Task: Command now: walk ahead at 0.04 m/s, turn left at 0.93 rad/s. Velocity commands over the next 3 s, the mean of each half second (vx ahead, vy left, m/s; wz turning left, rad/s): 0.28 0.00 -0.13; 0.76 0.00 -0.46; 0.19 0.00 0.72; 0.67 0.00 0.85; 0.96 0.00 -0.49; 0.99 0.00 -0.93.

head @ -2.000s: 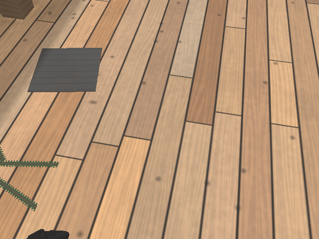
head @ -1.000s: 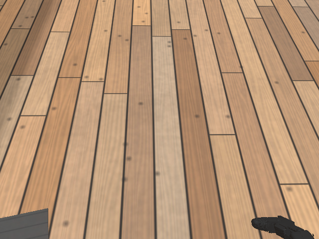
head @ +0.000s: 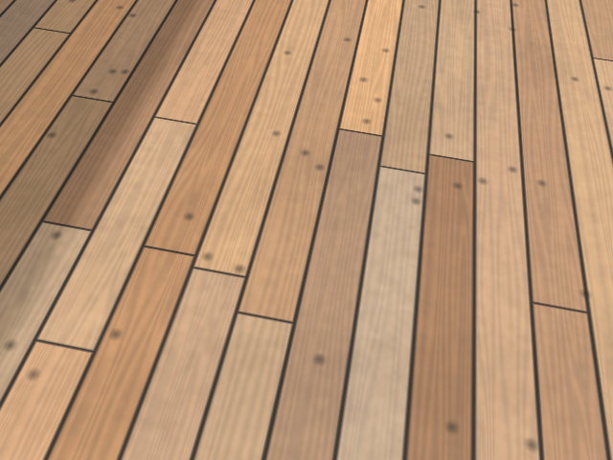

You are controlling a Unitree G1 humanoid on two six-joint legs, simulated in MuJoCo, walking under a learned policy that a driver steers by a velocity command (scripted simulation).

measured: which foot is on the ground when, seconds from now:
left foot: down 0.00-0.58, up 0.60-1.00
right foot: down 0.00-0.00, up 0.02-0.56, down 0.58-1.00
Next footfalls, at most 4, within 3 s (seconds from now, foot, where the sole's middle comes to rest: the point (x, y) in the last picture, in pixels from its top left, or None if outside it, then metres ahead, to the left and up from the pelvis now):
0.58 right None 0.16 -0.17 -0.76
1.02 left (417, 375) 0.64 -0.26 -0.76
1.48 right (492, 338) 0.75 -0.45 -0.76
2.02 left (329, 310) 0.81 -0.06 -0.76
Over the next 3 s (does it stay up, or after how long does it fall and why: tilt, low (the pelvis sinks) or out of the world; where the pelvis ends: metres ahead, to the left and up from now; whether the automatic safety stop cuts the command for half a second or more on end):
stays up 1.54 0.09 0.00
